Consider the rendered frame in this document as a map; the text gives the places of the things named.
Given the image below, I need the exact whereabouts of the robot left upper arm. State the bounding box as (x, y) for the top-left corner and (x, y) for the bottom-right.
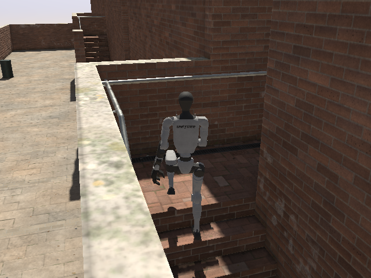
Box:
(160, 116), (174, 150)

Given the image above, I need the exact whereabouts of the robot left forearm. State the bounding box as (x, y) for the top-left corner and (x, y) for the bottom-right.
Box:
(152, 141), (165, 170)

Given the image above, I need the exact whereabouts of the right robot thigh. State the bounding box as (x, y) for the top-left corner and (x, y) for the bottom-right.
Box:
(191, 162), (205, 204)

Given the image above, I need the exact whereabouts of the robot left hand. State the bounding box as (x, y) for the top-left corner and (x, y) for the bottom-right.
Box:
(151, 169), (165, 185)

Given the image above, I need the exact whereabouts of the left robot shin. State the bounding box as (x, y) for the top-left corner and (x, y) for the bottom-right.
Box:
(167, 172), (174, 188)

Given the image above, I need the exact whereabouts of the robot right upper arm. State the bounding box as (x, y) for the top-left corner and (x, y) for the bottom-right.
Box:
(198, 116), (209, 147)

